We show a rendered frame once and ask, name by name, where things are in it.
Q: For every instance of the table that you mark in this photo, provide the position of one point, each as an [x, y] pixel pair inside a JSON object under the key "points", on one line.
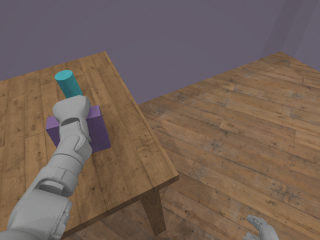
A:
{"points": [[135, 168]]}

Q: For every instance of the left robot forearm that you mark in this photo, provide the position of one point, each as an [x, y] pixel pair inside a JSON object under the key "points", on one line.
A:
{"points": [[60, 175]]}

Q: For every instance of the left robot hand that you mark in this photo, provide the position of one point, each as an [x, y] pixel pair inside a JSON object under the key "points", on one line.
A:
{"points": [[76, 105]]}

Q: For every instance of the sponge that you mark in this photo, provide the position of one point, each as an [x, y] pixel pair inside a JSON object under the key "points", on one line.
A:
{"points": [[96, 127]]}

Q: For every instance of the left robot upper arm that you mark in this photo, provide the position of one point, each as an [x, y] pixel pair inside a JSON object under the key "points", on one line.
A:
{"points": [[42, 216]]}

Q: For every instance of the right robot hand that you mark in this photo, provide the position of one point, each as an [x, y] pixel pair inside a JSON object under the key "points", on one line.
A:
{"points": [[266, 232]]}

